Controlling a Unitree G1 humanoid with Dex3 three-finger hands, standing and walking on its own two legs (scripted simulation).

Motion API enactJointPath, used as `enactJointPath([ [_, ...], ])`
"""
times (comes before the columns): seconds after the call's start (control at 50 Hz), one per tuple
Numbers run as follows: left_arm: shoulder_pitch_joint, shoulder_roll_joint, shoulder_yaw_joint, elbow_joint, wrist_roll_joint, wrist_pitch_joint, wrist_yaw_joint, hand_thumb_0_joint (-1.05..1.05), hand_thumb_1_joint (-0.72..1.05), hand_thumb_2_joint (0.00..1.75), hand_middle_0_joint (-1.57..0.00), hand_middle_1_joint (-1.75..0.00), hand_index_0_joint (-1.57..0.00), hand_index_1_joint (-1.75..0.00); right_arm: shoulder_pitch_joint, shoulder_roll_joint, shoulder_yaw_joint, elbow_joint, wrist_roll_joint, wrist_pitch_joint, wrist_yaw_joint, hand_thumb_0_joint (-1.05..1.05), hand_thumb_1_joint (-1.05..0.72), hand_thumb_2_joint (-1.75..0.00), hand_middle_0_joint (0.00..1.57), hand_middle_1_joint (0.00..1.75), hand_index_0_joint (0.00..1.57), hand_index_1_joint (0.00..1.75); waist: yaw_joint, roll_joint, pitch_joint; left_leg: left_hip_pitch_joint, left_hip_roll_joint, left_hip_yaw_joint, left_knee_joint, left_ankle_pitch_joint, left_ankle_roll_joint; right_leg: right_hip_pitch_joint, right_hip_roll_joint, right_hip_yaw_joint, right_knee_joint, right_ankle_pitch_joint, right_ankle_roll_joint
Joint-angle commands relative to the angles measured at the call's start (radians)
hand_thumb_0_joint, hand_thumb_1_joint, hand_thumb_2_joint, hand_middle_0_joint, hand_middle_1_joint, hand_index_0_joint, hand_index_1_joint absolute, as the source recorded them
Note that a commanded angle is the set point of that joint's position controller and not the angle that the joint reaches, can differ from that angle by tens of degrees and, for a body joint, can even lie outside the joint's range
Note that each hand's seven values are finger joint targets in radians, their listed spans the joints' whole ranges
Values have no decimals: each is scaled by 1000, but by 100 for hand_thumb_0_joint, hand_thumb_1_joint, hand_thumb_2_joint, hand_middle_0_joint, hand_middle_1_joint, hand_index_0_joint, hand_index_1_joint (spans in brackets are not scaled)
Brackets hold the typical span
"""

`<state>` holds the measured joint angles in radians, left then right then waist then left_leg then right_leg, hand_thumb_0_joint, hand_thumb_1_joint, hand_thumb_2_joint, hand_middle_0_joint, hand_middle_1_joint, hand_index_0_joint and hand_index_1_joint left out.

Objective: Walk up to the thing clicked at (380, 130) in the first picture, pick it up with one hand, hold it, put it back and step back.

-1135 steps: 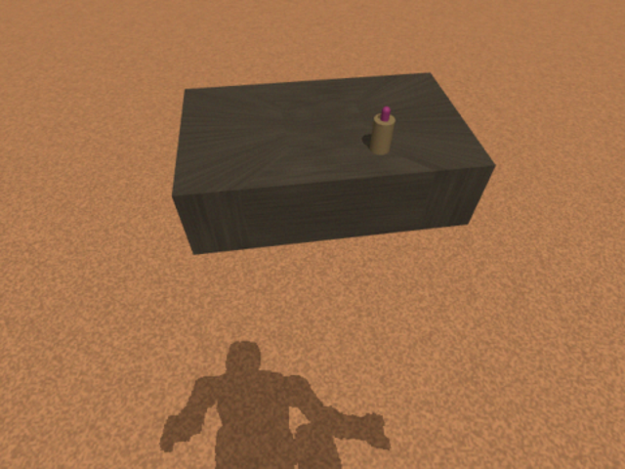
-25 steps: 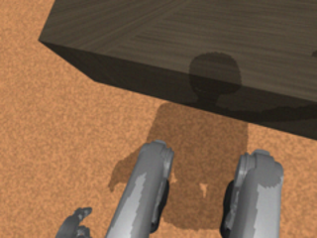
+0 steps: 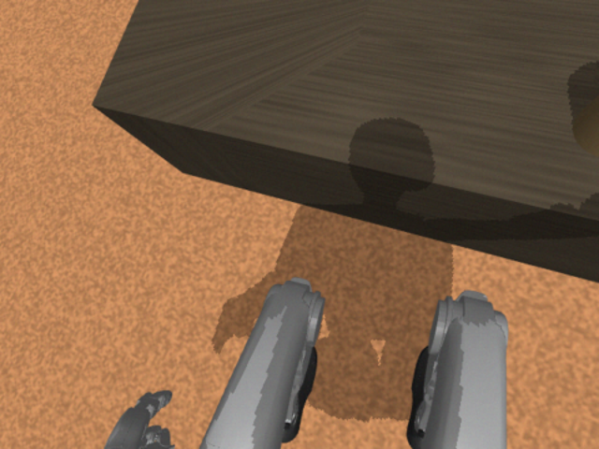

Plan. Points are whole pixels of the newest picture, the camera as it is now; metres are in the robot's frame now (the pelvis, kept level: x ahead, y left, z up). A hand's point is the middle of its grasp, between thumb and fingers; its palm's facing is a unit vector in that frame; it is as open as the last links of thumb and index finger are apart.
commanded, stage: rise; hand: right
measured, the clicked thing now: out of the picture +0.53 -0.33 -0.03
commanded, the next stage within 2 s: home in 0.12 s
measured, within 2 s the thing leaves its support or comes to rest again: neither
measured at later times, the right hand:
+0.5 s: hand out of the picture +0.44 -0.47 +0.15, palm faces +0.57 +0.72 -0.41, open 17.3 cm
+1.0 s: hand out of the picture +0.27 -0.31 +0.20, palm faces +0.36 +0.86 -0.35, open 17.4 cm
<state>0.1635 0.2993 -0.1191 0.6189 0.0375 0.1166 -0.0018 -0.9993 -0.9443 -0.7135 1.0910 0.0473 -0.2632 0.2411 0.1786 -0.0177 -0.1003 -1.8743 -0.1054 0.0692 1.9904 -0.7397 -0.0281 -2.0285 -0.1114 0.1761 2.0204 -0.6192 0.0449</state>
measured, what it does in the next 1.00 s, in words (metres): rises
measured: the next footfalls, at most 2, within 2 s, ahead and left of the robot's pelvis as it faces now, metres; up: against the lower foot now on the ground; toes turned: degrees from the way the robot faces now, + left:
none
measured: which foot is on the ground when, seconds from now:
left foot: down 0.00-1.00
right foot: down 0.00-1.00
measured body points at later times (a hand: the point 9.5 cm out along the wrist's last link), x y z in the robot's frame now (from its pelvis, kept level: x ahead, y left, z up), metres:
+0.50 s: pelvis +0.02 -0.02 +0.15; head +0.19 -0.09 +0.56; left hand +0.12 +0.24 +0.04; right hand +0.40 -0.51 +0.18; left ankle +0.07 +0.12 -0.41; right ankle +0.08 -0.15 -0.41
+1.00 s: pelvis +0.06 -0.03 +0.27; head +0.11 -0.05 +0.72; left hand +0.24 +0.19 +0.17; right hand +0.25 -0.35 +0.22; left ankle +0.07 +0.12 -0.41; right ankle +0.08 -0.15 -0.41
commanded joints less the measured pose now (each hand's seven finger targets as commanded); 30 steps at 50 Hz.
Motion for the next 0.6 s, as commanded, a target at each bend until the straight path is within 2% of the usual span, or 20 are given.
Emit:
enactJointPath([
  [0.0, 173, 237, 78, -30, -12, -24, 13, 0, 87, 89, -20, -30, -20, -30, -257, -270, 45, -53, 34, -55, 70, 0, 51, -6, 5, 5, 6, 5, 44, -185, -493, 211, -3, 52, -307, 197, 45, 484, 6, -57, -238, 88, -92],
  [0.04, 177, 240, 70, -40, -13, -35, 9, 0, 87, 90, -21, -30, -20, -31, -255, -239, 66, -12, 40, -54, 88, 0, 44, -8, 5, 6, 6, 6, 47, -169, -477, 213, 2, 51, -317, 209, 45, 493, 7, -54, -244, 96, -95],
  [0.06, 192, 222, 84, -31, -14, -7, -7, 0, 86, 91, -21, -31, -20, -32, -183, -393, 62, 89, -122, 12, 28, 0, 47, -8, 4, 6, 6, 6, -25, -204, -531, 244, -1, 30, -356, 218, 50, 604, 11, -76, -300, 130, -87],
  [0.08, 191, 217, 84, -53, -18, 6, -21, 0, 86, 91, -21, -31, -20, -32, -273, -337, 84, -7, -108, 27, -20, 0, 51, -8, 4, 6, 6, 6, -5, -248, -573, 251, 0, 34, -357, 240, 53, 660, 9, -72, -316, 157, -84],
  [0.1, 206, 222, 91, -61, -20, 11, -29, 0, 87, 91, -21, -31, -20, -32, -318, -336, 103, -57, -122, 37, -42, 0, 53, -7, 4, 6, 6, 6, -9, -273, -628, 261, 3, 36, -365, 263, 54, 741, 4, -65, -335, 198, -80],
  [0.12, 212, 238, 97, -74, -20, 21, -34, 0, 87, 91, -21, -31, -20, -32, -408, -410, 74, -189, -135, 36, -61, 0, 54, -7, 4, 6, 6, 6, -29, -344, -730, 280, 7, 36, -366, 292, 56, 846, 5, -55, -351, 253, -71],
  [0.14, 214, 248, 109, -92, -23, 32, -36, 0, 87, 91, -21, -31, -20, -32, -473, -534, 22, -350, -149, 36, -87, 0, 56, -7, 4, 6, 6, 6, -70, -433, -887, 373, 11, 24, -395, 350, 56, 965, 8, -65, -376, 334, -64],
  [0.16, 229, 256, 123, -110, -31, 43, -41, 0, 88, 90, -20, -30, -20, -30, -433, -624, -24, -417, -159, 46, -114, 0, 57, -6, 4, 6, 6, 6, -89, -453, -1015, 454, 11, 14, -426, 401, 50, 1052, 8, -71, -384, 414, -64],
  [0.18, 237, 251, 122, -109, -37, 57, -47, 0, 88, 89, -20, -30, -20, -30, -318, -618, -24, -358, -166, 62, -136, 0, 56, -6, 4, 6, 6, 6, -94, -423, -991, 501, 17, 12, -442, 428, 44, 1057, 10, -74, -402, 451, -58],
  [0.2, 231, 230, 119, -100, -38, 66, -52, 0, 88, 89, -20, -29, -20, -30, -227, -529, 19, -278, -167, 78, -151, 0, 55, -6, 5, 6, 6, 6, -79, -374, -906, 500, 10, 8, -478, 431, 41, 1028, 7, -81, -413, 448, -66],
  [0.22, 231, 215, 118, -76, -31, 65, -53, 0, 89, 90, -20, -30, -20, -29, -219, -457, 52, -232, -171, 82, -167, 0, 47, -11, 6, 7, 6, 7, -61, -328, -827, 491, 12, 8, -500, 410, 39, 982, 10, -85, -424, 404, -70],
  [0.24, 219, 210, 122, -67, -30, 67, -46, 0, 89, 90, -20, -30, -20, -29, -234, -458, 40, -248, -174, 82, -193, 0, 52, -7, 6, 6, 6, 6, -68, -320, -774, 487, 14, 6, -526, 390, 39, 961, 13, -88, -451, 365, -69],
  [0.3, 211, 219, 130, -83, -30, 66, -36, 0, 89, 90, -20, -30, -20, -30, -239, -519, 4, -348, -192, 84, -249, 0, 53, -7, 5, 6, 5, 6, -107, -393, -844, 539, 21, -3, -581, 350, 44, 1114, 15, -88, -541, 331, -57],
  [0.34, 205, 203, 132, -67, -30, 60, -31, 0, 89, 90, -20, -30, -20, -29, -103, -389, 57, -233, -182, 100, -272, 0, 55, -5, 5, 5, 5, 5, -85, -341, -720, 561, 20, 5, -637, 355, 40, 1120, 14, -84, -590, 323, -57],
  [0.38, 204, 172, 125, -51, -34, 54, -23, 0, 89, 90, -20, -30, -20, -29, 29, -184, 140, -92, -165, 121, -287, 0, 54, -6, 5, 6, 5, 6, -37, -218, -514, 568, 15, 18, -699, 367, 38, 1041, 15, -77, -644, 287, -68],
  [0.44, 195, 188, 138, -72, -42, 47, -11, 0, 89, 90, -20, -30, -20, -29, 90, -166, 146, -182, -152, 133, -302, 0, 45, -11, 6, 7, 6, 7, -70, -236, -512, 628, 17, 18, -757, 359, 45, 1132, 17, -71, -738, 290, -57],
  [0.46, 193, 197, 146, -78, -49, 46, -10, 0, 89, 90, -20, -30, -20, -29, 143, -102, 181, -184, -142, 143, -300, 0, 47, -10, 6, 7, 6, 7, -66, -242, -483, 623, 21, 23, -771, 331, 48, 1179, 12, -54, -786, 265, -51],
  [0.5, 198, 173, 149, -87, -62, 37, -7, 0, 89, 90, -20, -30, -20, -30, 245, 90, 287, -172, -110, 163, -296, 0, 51, -8, 6, 6, 6, 6, -39, -172, -436, 686, 21, 30, -827, 359, 48, 1209, 7, -43, -841, 284, -51],
  [0.52, 191, 163, 148, -91, -67, 31, -1, 0, 89, 90, -20, -30, -20, -30, 295, 117, 303, -222, -98, 168, -302, 0, 50, -9, 6, 6, 6, 6, -51, -172, -441, 725, 22, 29, -848, 378, 49, 1235, 10, -44, -865, 307, -50],
  [0.58, 194, 164, 158, -107, -83, 21, 15, 0, 89, 90, -20, -30, -20, -30, 342, 61, 296, -499, -80, 179, -328, 0, 51, -8, 6, 6, 6, 6, -100, -225, -531, 870, 28, 16, -927, 426, 53, 1381, 21, -62, -953, 376, -41],
])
